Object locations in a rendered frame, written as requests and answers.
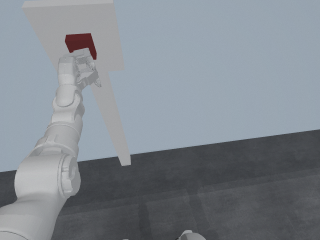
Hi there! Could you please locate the robot left upper arm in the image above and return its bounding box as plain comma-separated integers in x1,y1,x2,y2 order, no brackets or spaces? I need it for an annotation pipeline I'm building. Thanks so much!
0,153,81,240

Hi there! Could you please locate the right robot shin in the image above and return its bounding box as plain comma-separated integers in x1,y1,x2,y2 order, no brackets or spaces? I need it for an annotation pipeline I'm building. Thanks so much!
180,230,192,237

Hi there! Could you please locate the robot left hand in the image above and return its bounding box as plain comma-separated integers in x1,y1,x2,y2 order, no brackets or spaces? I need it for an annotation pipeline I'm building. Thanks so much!
57,48,102,93

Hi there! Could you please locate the panel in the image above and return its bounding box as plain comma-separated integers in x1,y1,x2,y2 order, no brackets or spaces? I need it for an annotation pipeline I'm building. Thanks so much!
21,0,131,166

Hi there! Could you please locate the button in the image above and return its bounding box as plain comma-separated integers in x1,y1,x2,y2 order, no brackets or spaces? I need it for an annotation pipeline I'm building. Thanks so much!
65,33,97,60

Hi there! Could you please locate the left robot forearm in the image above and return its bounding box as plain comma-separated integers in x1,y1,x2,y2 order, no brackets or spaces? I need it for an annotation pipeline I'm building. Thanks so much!
14,84,85,197

